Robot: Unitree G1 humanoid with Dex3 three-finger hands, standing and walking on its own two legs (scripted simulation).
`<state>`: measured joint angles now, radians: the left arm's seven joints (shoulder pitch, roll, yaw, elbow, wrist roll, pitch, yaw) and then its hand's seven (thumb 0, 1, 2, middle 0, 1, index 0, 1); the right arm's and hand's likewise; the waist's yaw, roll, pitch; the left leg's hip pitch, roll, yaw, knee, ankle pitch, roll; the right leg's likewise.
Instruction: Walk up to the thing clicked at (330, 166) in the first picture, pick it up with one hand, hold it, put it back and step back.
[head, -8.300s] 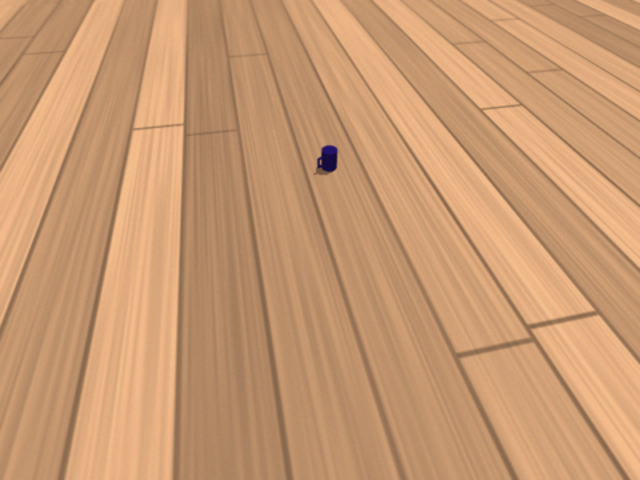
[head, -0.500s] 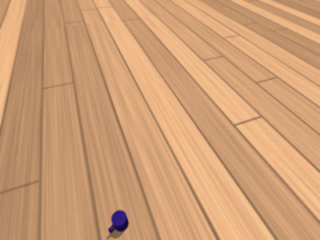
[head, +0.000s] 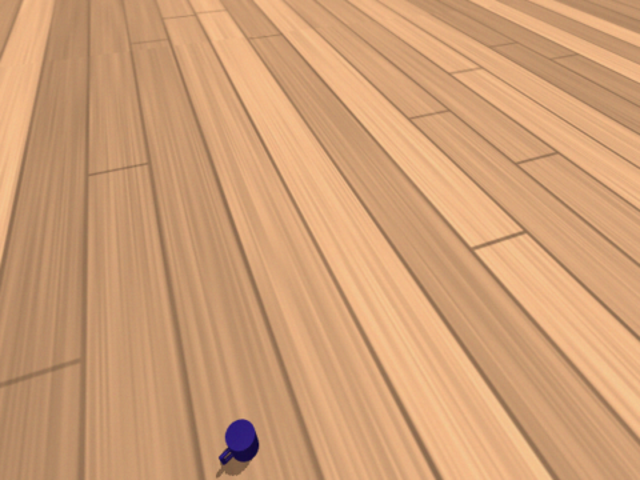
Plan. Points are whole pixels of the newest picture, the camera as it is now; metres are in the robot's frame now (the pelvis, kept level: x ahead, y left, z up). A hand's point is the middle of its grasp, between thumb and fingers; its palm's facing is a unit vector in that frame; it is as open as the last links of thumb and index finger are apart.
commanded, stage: stand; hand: left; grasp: from above
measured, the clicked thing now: (237, 445) +0.38 +0.24 -0.73
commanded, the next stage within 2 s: rise first in 0.78 s
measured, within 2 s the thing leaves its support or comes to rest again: neither
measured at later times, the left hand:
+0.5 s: hand out of the picture +0.07 +0.25 -0.16, palm faces -0.04 -0.94 -0.34, open 7.3 cm
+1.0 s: hand out of the picture +0.11 +0.25 -0.16, palm faces +0.03 -0.94 -0.33, open 7.7 cm
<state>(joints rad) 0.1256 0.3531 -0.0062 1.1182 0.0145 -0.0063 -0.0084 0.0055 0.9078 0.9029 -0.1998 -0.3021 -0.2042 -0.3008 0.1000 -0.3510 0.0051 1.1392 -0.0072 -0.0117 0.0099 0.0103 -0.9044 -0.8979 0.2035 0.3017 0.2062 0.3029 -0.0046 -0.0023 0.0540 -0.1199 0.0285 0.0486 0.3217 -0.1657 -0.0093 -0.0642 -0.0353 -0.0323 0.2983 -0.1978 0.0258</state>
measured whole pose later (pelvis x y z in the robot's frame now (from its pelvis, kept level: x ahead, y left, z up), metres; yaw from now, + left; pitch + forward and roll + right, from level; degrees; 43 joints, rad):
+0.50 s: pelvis +0.00 +0.00 +0.00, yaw +0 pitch -2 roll +0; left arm 0.13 0.35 0.00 1.11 0.02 -0.01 -0.01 0.01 0.91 0.90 -0.20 -0.30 -0.20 -0.30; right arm 0.10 -0.35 0.00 1.13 -0.01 -0.01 0.01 0.01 -0.90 -0.90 0.20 0.30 0.21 0.30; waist 0.00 0.00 0.05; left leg -0.11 0.03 0.05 0.32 -0.17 -0.01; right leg -0.06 -0.04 -0.03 0.30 -0.20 0.03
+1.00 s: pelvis -0.01 +0.00 -0.01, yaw +1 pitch +1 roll +0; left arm 0.04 0.33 0.05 1.07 0.01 -0.03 0.01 0.01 0.81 0.91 -0.21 -0.39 -0.20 -0.39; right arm 0.18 -0.33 0.00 0.92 0.05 -0.04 -0.03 0.01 -0.92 -0.90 0.20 0.30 0.20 0.30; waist -0.01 0.00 0.06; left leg -0.25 0.03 0.03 0.43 -0.20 -0.01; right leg -0.19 -0.04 -0.05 0.41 -0.24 0.02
